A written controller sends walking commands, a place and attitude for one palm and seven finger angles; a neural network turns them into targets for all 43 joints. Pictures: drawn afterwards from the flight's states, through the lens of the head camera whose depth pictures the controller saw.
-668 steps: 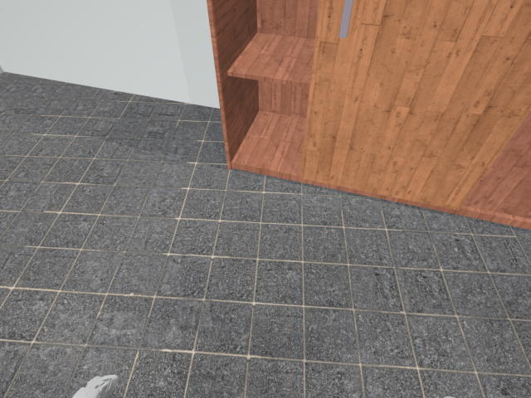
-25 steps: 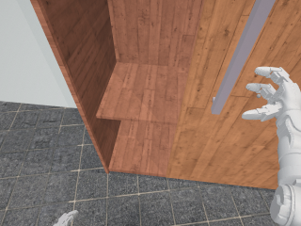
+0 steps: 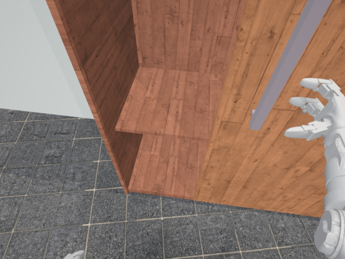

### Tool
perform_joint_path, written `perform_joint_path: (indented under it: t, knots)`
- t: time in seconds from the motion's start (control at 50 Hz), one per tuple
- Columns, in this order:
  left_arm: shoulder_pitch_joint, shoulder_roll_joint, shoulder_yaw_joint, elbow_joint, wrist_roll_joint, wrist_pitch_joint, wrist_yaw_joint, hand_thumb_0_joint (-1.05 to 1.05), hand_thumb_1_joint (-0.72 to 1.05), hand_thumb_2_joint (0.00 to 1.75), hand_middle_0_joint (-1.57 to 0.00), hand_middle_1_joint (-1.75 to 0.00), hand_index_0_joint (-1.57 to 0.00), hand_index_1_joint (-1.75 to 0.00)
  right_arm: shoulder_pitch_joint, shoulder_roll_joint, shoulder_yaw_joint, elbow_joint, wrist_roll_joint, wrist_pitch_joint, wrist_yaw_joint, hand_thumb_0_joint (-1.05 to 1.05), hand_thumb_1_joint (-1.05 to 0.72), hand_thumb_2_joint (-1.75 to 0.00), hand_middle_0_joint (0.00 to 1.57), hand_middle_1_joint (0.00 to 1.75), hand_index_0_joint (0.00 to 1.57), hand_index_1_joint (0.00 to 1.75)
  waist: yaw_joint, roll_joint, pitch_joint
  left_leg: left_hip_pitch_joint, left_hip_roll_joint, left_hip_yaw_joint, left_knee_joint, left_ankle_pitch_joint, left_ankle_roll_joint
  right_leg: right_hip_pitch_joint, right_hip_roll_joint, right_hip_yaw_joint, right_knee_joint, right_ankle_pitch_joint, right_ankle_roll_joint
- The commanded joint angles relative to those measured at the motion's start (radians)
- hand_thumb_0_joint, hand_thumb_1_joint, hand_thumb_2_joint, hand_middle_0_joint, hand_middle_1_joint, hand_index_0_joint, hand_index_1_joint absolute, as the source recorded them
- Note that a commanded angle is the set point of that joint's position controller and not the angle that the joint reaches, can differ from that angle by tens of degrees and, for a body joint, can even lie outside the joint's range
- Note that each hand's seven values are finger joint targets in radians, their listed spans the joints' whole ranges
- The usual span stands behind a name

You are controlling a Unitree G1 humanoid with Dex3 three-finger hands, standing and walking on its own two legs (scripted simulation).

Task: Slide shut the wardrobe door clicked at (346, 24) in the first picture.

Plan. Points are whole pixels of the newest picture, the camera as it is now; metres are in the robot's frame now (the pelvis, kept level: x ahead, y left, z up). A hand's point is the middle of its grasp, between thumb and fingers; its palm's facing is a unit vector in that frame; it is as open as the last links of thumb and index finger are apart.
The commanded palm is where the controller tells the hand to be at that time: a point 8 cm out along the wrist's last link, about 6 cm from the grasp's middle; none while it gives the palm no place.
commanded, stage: move the hooked fingers beside the handle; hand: right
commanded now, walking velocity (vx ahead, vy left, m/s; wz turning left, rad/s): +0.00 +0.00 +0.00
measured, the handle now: (278, 70) +0.50 -0.15 +0.20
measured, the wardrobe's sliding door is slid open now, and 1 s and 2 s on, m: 0.39 0.39 0.39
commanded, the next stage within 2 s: feel for the door with the fingertips in 0.42 s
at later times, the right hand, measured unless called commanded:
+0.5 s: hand (305, 111) +0.44 -0.22 +0.15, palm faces +0.03 +1.00 -0.02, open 14.0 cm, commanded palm +0.41 -0.27 +0.14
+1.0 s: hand (287, 107) +0.45 -0.19 +0.15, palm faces +0.02 +1.00 -0.01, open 14.0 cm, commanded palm +0.42 -0.24 +0.14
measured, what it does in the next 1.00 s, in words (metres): stands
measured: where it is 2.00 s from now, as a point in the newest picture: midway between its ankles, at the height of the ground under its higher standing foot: outside the picture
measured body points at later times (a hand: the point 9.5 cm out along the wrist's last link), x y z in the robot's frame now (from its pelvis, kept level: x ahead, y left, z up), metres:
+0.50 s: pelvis +0.00 +0.00 +0.00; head +0.03 +0.00 +0.45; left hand +0.08 +0.26 -0.11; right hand +0.43 -0.28 +0.15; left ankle -0.01 +0.11 -0.73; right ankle -0.01 -0.11 -0.73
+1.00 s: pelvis +0.00 -0.01 +0.00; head +0.03 +0.00 +0.45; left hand +0.08 +0.25 -0.11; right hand +0.44 -0.24 +0.15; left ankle -0.01 +0.11 -0.73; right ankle -0.01 -0.11 -0.73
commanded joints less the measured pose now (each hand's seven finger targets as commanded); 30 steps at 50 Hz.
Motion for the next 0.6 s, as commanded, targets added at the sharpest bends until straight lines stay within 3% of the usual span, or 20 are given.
perform_joint_path:
  t: [0.0,0.02,0.08,0.12,0.18,0.24,0.3,0.32,0.34,0.42,0.44,0.5,0.54,0.58]
  knots:
    - [0.013,0.149,0.065,-0.119,-0.003,-0.042,0.012,0.0,0.9,0.9,-0.2,-0.3,-0.2,-0.3,-0.45,-0.298,-0.05,-0.309,0.01,-0.088,-0.003,0.0,0.5,-0.3,0.3,1.2,0.3,1.2,-0.013,-0.046,-0.336,0.125,-0.01,-0.026,-0.043,0.344,0.014,0.178,0.019,0.043,-0.044,0.289,-0.026]
    - [0.01,0.144,0.064,-0.12,-0.002,-0.041,0.009,0.0,0.9,0.9,-0.2,-0.3,-0.2,-0.3,-0.459,-0.281,-0.031,-0.352,0.008,-0.098,-0.005,0.0,0.5,-0.3,0.3,1.2,0.3,1.2,-0.013,-0.105,-0.354,0.119,-0.01,-0.031,-0.041,0.361,0.018,0.207,0.02,0.042,-0.035,0.323,-0.026]
    - [0.002,0.14,0.067,-0.116,-0.003,-0.05,0.01,0.0,0.9,0.9,-0.2,-0.3,-0.2,-0.3,-0.451,-0.239,-0.008,-0.414,0.023,-0.106,-0.008,0.0,0.5,-0.3,0.3,1.2,0.3,1.2,-0.007,-0.111,-0.396,0.098,-0.018,-0.02,-0.048,0.344,0.018,0.291,0.011,0.064,-0.036,0.36,-0.018]
    - [0.001,0.145,0.066,-0.102,-0.006,-0.05,0.013,0.0,0.9,0.9,-0.2,-0.3,-0.2,-0.3,-0.437,-0.235,-0.015,-0.366,0.04,-0.087,-0.009,0.0,0.5,-0.3,0.3,1.2,0.3,1.2,0.002,-0.033,-0.342,0.099,-0.02,-0.015,-0.059,0.34,0.016,0.253,0.008,0.063,-0.041,0.337,-0.023]
    - [-0.008,0.148,0.059,-0.092,-0.013,-0.051,0.015,0.0,0.9,0.9,-0.2,-0.3,-0.2,-0.3,-0.428,-0.173,0.033,-0.259,0.039,-0.035,-0.009,0.0,0.5,-0.3,0.3,1.2,0.3,1.2,0.011,-0.028,-0.233,0.056,-0.015,-0.007,-0.069,0.282,0.015,0.191,0.015,0.061,-0.062,0.25,-0.021]
    - [0.001,0.155,0.055,-0.095,-0.009,-0.045,0.012,0.0,0.9,0.9,-0.2,-0.3,-0.2,-0.3,-0.389,-0.217,0.004,-0.173,0.013,-0.011,-0.027,0.0,0.5,-0.3,0.3,1.2,0.3,1.2,-0.002,0.019,-0.207,0.06,-0.01,-0.009,-0.065,0.254,0.014,0.132,0.021,0.056,-0.062,0.209,-0.024]
    - [-0.003,0.148,0.057,-0.118,-0.004,-0.047,0.008,0.0,0.9,0.9,-0.2,-0.3,-0.2,-0.3,-0.43,-0.228,0.0,-0.253,0.002,-0.043,-0.036,0.0,0.5,-0.3,0.3,1.2,0.3,1.2,-0.012,-0.018,-0.294,0.09,-0.007,-0.014,-0.047,0.288,0.017,0.167,0.023,0.058,-0.053,0.249,-0.02]
    - [-0.001,0.15,0.058,-0.12,-0.001,-0.046,0.008,0.0,0.9,0.9,-0.2,-0.3,-0.2,-0.3,-0.423,-0.269,-0.034,-0.267,0.006,-0.059,-0.04,0.0,0.5,-0.3,0.3,1.2,0.3,1.2,-0.022,0.001,-0.325,0.118,-0.008,-0.02,-0.041,0.316,0.018,0.168,0.022,0.056,-0.042,0.275,-0.024]
    - [-0.004,0.147,0.055,-0.122,-0.002,-0.044,0.009,0.0,0.9,0.9,-0.2,-0.3,-0.2,-0.3,-0.442,-0.272,-0.033,-0.279,0.007,-0.073,-0.039,0.0,0.5,-0.3,0.3,1.2,0.3,1.2,-0.013,-0.003,-0.342,0.126,-0.01,-0.025,-0.041,0.319,0.014,0.175,0.022,0.053,-0.043,0.269,-0.024]
    - [-0.008,0.144,0.056,-0.115,-0.001,-0.049,0.014,0.0,0.9,0.9,-0.2,-0.3,-0.2,-0.3,-0.54,-0.272,-0.022,-0.325,0.01,-0.111,-0.034,0.0,0.5,-0.3,0.3,1.2,0.3,1.2,0.001,-0.046,-0.36,0.107,-0.013,-0.026,-0.039,0.328,0.016,0.222,0.017,0.061,-0.035,0.304,-0.022]
    - [-0.006,0.143,0.056,-0.112,-0.002,-0.049,0.014,0.0,0.9,0.9,-0.2,-0.3,-0.2,-0.3,-0.511,-0.275,-0.03,-0.304,0.007,-0.106,-0.031,0.0,0.5,-0.3,0.3,1.2,0.3,1.2,-0.004,-0.05,-0.358,0.107,-0.014,-0.023,-0.04,0.327,0.016,0.226,0.017,0.063,-0.038,0.304,-0.02]
    - [-0.001,0.145,0.054,-0.104,-0.004,-0.05,0.015,0.0,0.9,0.9,-0.2,-0.3,-0.2,-0.3,-0.482,-0.242,-0.005,-0.245,0.003,-0.081,-0.019,0.0,0.5,-0.3,0.3,1.2,0.3,1.2,-0.001,-0.076,-0.314,0.066,-0.014,-0.015,-0.048,0.297,0.02,0.225,0.016,0.069,-0.044,0.293,-0.015]
    - [0.0,0.144,0.054,-0.107,-0.007,-0.05,0.01,0.0,0.9,0.9,-0.2,-0.3,-0.2,-0.3,-0.46,-0.183,0.039,-0.241,0.01,-0.06,-0.013,0.0,0.5,-0.3,0.3,1.2,0.3,1.2,0.0,-0.081,-0.309,0.063,-0.015,-0.009,-0.048,0.304,0.021,0.226,0.015,0.07,-0.045,0.31,-0.014]
    - [0.005,0.148,0.057,-0.101,-0.005,-0.053,0.007,0.0,0.9,0.9,-0.2,-0.3,-0.2,-0.3,-0.461,-0.146,0.057,-0.22,0.023,-0.04,-0.012,0.0,0.5,-0.3,0.3,1.2,0.3,1.2,0.011,-0.027,-0.286,0.045,-0.017,-0.001,-0.053,0.289,0.018,0.214,0.012,0.075,-0.047,0.293,-0.013]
